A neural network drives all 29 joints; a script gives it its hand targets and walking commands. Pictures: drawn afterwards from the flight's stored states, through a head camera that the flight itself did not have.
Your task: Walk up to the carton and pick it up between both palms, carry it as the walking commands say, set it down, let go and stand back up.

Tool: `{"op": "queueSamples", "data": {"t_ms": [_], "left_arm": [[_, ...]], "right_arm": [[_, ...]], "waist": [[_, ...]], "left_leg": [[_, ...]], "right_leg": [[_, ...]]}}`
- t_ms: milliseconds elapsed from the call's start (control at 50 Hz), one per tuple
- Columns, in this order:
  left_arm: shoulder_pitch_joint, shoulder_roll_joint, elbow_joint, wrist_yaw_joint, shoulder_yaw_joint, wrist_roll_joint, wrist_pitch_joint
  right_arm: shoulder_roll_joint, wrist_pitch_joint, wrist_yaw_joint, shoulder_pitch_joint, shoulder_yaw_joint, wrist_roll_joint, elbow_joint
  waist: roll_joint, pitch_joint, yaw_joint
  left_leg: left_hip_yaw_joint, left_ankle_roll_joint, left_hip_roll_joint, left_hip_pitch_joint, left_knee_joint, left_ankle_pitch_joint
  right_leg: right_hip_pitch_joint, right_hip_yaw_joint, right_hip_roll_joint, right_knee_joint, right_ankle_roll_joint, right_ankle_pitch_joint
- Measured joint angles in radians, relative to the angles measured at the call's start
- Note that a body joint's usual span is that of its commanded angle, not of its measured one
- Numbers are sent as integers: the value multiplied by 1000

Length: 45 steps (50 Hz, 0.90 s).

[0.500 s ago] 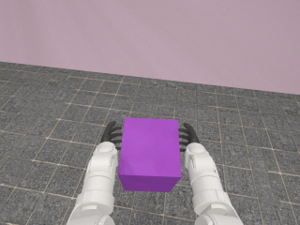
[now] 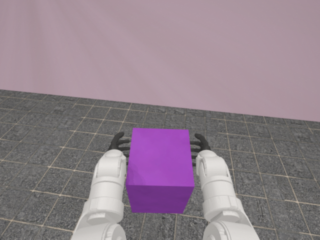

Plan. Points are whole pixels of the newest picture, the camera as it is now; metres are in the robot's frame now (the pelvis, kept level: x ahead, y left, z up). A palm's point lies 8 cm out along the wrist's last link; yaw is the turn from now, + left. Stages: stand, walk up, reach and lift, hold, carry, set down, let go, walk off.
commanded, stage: reach and lift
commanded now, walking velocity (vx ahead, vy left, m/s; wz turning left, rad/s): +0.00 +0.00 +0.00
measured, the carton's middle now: (159, 172) +0.32 +0.00 -0.02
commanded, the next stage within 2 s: hold in 0.86 s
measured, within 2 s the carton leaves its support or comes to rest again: neither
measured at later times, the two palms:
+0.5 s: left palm (113, 157) +0.32 +0.13 +0.06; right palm (203, 158) +0.31 -0.12 +0.06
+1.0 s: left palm (113, 161) +0.30 +0.13 +0.06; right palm (206, 162) +0.30 -0.12 +0.06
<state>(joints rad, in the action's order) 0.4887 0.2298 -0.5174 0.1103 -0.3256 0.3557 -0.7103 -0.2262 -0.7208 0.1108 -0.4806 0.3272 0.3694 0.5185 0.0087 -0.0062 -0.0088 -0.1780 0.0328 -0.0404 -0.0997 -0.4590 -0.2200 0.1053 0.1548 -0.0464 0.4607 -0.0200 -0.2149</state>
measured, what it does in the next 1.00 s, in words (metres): stands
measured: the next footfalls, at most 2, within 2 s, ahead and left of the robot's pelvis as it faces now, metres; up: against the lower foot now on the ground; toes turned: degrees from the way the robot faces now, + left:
none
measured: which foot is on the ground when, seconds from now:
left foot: down 0.00-1.00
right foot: down 0.00-1.00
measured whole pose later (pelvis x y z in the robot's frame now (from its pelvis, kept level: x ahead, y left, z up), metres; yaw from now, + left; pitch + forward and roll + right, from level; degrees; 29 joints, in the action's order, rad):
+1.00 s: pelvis +0.00 +0.01 +0.00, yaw +0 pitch -8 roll +0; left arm 0.42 0.20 -0.46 0.09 -0.24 0.32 -0.75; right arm -0.20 -0.76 0.09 -0.41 0.25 0.32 0.45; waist 0.00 -0.01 0.01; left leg -0.16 0.02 -0.04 -0.10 -0.46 -0.21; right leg 0.10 0.14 -0.03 0.45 -0.03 -0.21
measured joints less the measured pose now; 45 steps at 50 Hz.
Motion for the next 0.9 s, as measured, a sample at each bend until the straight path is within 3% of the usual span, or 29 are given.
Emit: {"op": "queueSamples", "data": {"t_ms": [260, 900], "left_arm": [[6, 2, -1, 10, 6, 4, 1], [-60, -23, 55, -13, 82, -35, -36]], "right_arm": [[-2, -1, 16, -4, 0, -7, -6], [24, -37, -22, 64, -68, -43, -67]], "waist": [[-4, -5, 9], [-9, -9, 15]], "left_leg": [[12, -4, 0, -27, -17, -5], [22, -11, -3, -1, 4, 5]], "right_leg": [[25, -1, 3, 10, -5, -1], [-4, -13, 16, -13, -9, 6]]}}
